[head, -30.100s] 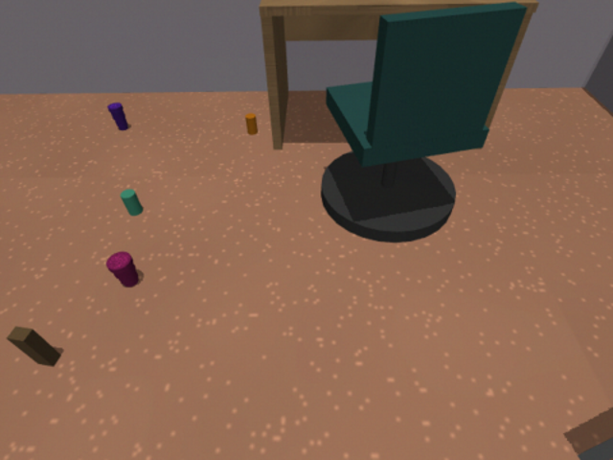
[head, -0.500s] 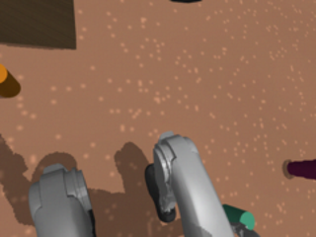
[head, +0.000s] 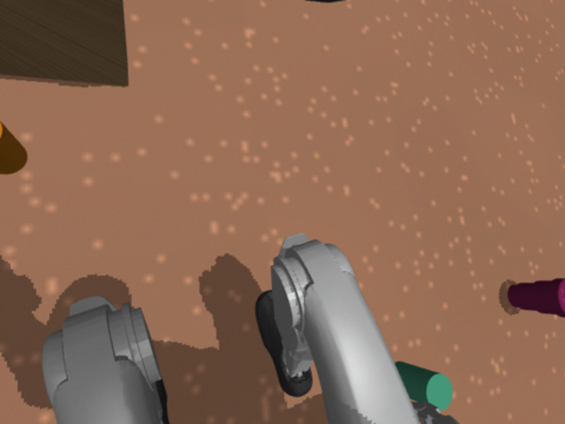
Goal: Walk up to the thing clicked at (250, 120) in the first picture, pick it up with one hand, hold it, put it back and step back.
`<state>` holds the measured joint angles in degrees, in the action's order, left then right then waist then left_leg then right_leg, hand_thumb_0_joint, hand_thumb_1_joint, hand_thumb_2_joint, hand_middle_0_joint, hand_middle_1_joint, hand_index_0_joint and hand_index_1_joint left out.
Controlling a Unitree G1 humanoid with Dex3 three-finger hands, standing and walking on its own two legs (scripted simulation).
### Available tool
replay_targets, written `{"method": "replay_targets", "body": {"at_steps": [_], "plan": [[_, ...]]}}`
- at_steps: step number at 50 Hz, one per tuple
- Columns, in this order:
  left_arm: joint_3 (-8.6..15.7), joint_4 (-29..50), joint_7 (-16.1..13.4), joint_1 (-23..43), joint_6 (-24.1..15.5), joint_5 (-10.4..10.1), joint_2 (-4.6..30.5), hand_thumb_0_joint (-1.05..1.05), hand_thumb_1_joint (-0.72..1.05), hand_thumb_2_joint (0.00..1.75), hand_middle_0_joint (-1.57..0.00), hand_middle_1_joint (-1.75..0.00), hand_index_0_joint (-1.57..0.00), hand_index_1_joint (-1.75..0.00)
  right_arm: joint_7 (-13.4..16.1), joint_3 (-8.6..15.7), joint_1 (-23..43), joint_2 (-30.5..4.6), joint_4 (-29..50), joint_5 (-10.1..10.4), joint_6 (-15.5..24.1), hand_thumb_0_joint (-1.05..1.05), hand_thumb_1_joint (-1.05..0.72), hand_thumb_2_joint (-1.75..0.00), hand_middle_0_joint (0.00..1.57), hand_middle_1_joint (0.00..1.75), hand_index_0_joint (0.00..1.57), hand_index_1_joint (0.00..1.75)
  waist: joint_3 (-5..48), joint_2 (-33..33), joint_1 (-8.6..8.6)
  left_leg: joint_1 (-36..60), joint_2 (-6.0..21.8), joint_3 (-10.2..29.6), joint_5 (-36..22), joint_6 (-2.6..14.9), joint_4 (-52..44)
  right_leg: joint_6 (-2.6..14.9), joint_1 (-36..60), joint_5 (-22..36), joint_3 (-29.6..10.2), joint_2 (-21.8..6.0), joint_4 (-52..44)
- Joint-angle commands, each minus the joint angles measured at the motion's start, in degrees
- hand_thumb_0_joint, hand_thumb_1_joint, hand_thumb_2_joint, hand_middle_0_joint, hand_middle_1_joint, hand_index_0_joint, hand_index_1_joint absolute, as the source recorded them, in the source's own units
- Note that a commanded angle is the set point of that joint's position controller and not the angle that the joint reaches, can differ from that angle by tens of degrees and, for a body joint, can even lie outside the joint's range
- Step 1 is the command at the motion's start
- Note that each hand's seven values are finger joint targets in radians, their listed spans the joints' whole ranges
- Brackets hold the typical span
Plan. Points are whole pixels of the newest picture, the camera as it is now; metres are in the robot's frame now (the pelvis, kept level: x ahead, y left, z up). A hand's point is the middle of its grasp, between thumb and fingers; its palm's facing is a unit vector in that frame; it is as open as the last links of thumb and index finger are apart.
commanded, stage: rise first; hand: left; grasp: from above
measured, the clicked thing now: out of the picture +0.56 +0.30 -0.28
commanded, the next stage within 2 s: none
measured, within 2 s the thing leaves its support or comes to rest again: neither
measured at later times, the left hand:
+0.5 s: hand out of the picture +0.53 +0.34 -0.16, palm faces -0.43 -0.08 -0.90, open 12.9 cm
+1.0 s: hand out of the picture +0.53 +0.34 -0.16, palm faces -0.42 -0.08 -0.90, open 13.1 cm
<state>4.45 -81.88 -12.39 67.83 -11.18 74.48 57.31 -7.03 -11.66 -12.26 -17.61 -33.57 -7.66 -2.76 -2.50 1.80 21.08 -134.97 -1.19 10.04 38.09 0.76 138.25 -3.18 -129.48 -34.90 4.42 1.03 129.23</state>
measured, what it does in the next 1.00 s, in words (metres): stands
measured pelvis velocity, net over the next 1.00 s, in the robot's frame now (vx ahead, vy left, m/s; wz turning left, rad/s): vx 0.00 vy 0.00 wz -0.01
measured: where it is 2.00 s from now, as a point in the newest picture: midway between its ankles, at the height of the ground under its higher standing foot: (224, 393)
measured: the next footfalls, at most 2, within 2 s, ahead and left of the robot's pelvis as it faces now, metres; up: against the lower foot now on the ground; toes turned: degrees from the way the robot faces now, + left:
none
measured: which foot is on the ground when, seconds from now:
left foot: down 0.00-1.00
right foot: down 0.00-1.00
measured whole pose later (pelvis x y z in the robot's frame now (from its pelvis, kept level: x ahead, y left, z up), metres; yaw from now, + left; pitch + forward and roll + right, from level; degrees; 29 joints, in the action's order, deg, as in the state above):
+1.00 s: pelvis +0.00 +0.00 -0.01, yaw -1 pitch +33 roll -14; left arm 4.8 -80.9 -10.9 68.8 -11.7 74.7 59.2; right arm -6.7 -12.5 -12.2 -18.3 -32.3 -8.3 -2.9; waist -3.6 2.3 21.3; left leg -136.1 -1.4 10.3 37.5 1.1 139.2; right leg -2.4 -130.1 -34.5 4.8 1.0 129.7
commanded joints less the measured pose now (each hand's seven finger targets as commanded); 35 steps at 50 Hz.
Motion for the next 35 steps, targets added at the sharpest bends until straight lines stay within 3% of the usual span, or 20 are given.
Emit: {"method": "replay_targets", "body": {"at_steps": [1, 6, 9, 10, 13, 15, 18, 23, 28, 32, 35], "plan": [[1.5, 9.0, -1.9, 17.7, 0.6, -1.2, 14.4, 0.0, -0.35, 0.85, -0.3, -0.76, -0.28, -0.79, 0.6, 5.3, -12.4, -17.2, -0.4, 0.0, -0.1, 0.0, -0.9, -0.9, 0.2, 0.3, 0.2, 0.3, 38.8, -27.3, 0.8, 32.8, 0.8, -4.6, -11.2, -0.16, -15.6, 5.56, 18.0, 10.0, 6.6, 1.2, -10.3], [1.5, 10.7, -0.8, 19.0, 0.7, -1.6, 14.7, 0.0, -0.34, 0.85, -0.3, -0.77, -0.28, -0.79, 0.7, 5.4, -13.0, -17.5, -0.1, 0.1, -0.1, 0.0, -0.91, -0.9, 0.2, 0.3, 0.2, 0.3, 38.7, -27.1, 1.25, 33.9, 1.0, -4.1, -11.5, -0.18, -15.5, 5.71, 17.6, 10.2, 6.7, 1.2, -10.4], [0.6, 9.3, -0.1, 16.8, 0.5, -1.8, 12.6, 0.0, -0.34, 0.85, -0.3, -0.78, -0.28, -0.8, 0.7, 5.2, -13.2, -17.3, -0.1, -0.1, -0.1, 0.0, -0.9, -0.9, 0.2, 0.3, 0.2, 0.3, 38.0, -25.5, 1.79, 33.6, 1.0, -4.2, -12.3, -0.16, -14.9, 5.62, 18.4, 10.6, 6.8, 1.2, -10.7], [1.4, 11.8, -0.1, 19.3, 0.0, -2.0, 14.5, 0.0, -0.33, 0.85, -0.31, -0.77, -0.29, -0.79, 0.8, 5.3, -12.7, -17.5, -0.1, -0.1, -0.2, 0.0, -0.9, -0.9, 0.2, 0.3, 0.2, 0.3, 39.3, -26.2, 1.82, 33.4, 1.1, -4.2, -11.6, -0.05, -14.6, 5.55, 18.4, 10.0, 6.7, 1.4, -10.5], [1.1, 11.7, 0.1, 18.7, -0.3, -1.8, 13.9, 0.0, -0.33, 0.86, -0.32, -0.76, -0.3, -0.79, 0.7, 5.1, -13.3, -17.1, -0.3, -0.4, -0.2, 0.0, -0.91, -0.9, 0.2, 0.3, 0.2, 0.3, 38.2, -27.1, 1.74, 34.0, 1.1, -4.4, -12.5, -0.3, -14.8, 5.66, 18.6, 10.5, 6.7, 1.3, -10.6], [2.3, 11.8, -0.1, 18.6, -0.4, -1.4, 15.7, 0.0, -0.33, 0.86, -0.32, -0.76, -0.29, -0.78, 0.9, 5.2, -13.2, -17.9, 0.0, -0.4, -0.2, 0.0, -0.9, -0.9, 0.2, 0.3, 0.2, 0.3, 37.5, -27.1, 1.26, 34.9, 1.1, -3.8, -12.5, -0.5, -14.6, 5.97, 16.9, 10.0, 7.0, 1.2, -10.5], [1.3, 11.0, -0.5, 18.6, -0.7, -1.1, 14.5, 0.0, -0.35, 0.86, -0.31, -0.76, -0.28, -0.78, 0.9, 5.1, -12.6, -17.7, 0.1, -0.4, -0.3, 0.0, -0.9, -0.9, 0.2, 0.3, 0.2, 0.3, 38.3, -27.4, 1.2, 34.2, 1.0, -4.1, -11.0, -0.45, -14.9, 5.84, 17.0, 9.2, 6.9, 1.2, -10.5], [1.4, 12.5, -1.1, 20.0, -0.6, -0.9, 14.3, 0.0, -0.36, 0.87, -0.29, -0.76, -0.27, -0.79, 0.9, 5.4, -13.2, -17.7, -0.1, -0.4, -0.2, 0.0, -0.9, -0.9, 0.2, 0.3, 0.2, 0.3, 40.6, -29.3, 1.36, 37.0, 1.2, -3.8, -14.1, -0.6, -15.0, 5.67, 17.2, 11.7, 7.0, 1.1, -9.9], [1.7, 12.9, -1.5, 21.0, -0.2, -1.0, 14.8, 0.0, -0.35, 0.86, -0.29, -0.77, -0.27, -0.79, 0.7, 5.2, -13.4, -17.5, -0.2, -0.5, -0.3, 0.0, -0.9, -0.9, 0.2, 0.3, 0.2, 0.3, 40.0, -29.1, 1.86, 36.1, 1.2, -3.7, -14.5, -0.48, -14.8, 5.72, 17.3, 12.0, 7.1, 1.2, -9.6], [0.8, 9.0, -0.8, 17.3, 0.7, -0.7, 13.6, 0.0, -0.34, 0.87, -0.31, -0.76, -0.28, -0.79, 0.6, 5.2, -13.1, -18.0, 0.4, -0.4, -0.3, 0.0, -0.9, -0.9, 0.2, 0.3, 0.2, 0.3, 37.1, -28.5, 1.79, 35.2, 1.0, -3.9, -13.7, -0.55, -15.0, 5.78, 16.3, 11.2, 7.0, 0.9, -10.1], [3.1, 10.2, -0.6, 17.2, 0.8, -0.9, 16.5, 0.0, -0.35, 0.87, -0.3, -0.78, -0.28, -0.8, 0.6, 5.0, -13.1, -18.1, 0.4, -0.4, -0.5, 0.0, -0.9, -0.9, 0.2, 0.3, 0.2, 0.3, 36.7, -27.7, 1.12, 34.1, 1.0, -3.6, -11.7, -0.38, -15.1, 6.03, 16.2, 9.3, 7.1, 1.3, -10.1]]}}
